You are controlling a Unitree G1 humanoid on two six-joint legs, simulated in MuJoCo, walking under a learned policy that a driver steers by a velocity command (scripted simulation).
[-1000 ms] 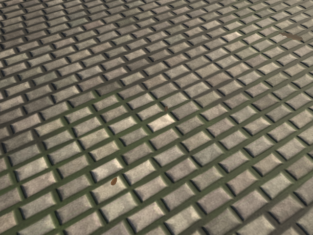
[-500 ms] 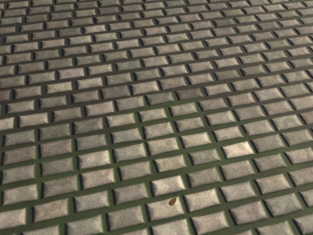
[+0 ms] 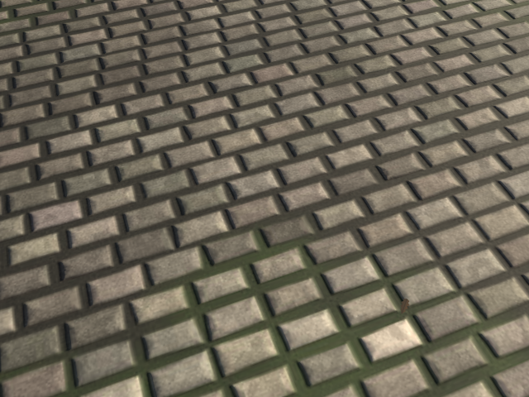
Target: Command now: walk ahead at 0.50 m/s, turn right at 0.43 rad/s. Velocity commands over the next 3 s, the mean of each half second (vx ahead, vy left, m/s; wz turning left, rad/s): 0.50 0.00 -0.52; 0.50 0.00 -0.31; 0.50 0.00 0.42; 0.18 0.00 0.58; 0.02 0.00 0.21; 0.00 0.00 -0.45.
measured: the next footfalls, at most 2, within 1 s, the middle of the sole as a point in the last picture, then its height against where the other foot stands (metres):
left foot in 0.40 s outside the picture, level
right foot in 0.90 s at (359, 348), level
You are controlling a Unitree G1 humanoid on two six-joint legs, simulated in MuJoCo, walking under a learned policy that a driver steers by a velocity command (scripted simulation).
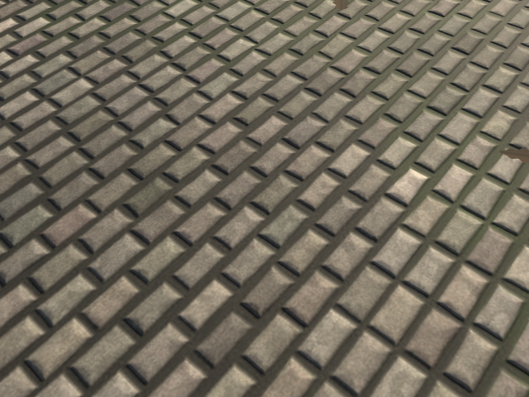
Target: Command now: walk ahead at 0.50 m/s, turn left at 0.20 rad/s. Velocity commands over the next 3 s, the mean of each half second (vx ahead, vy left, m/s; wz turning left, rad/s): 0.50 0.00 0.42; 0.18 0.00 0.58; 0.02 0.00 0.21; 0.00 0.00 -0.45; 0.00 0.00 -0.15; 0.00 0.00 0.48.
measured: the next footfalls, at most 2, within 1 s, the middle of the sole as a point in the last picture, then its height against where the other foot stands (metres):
left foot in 0.44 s outside the picture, level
right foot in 0.98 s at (248, 351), level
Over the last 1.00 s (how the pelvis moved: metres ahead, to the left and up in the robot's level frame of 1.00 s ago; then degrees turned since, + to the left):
0.52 -0.10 0.01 -26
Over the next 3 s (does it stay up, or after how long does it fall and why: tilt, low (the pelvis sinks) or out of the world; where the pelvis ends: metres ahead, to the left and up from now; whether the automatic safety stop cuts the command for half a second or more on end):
stays up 0.41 0.03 0.01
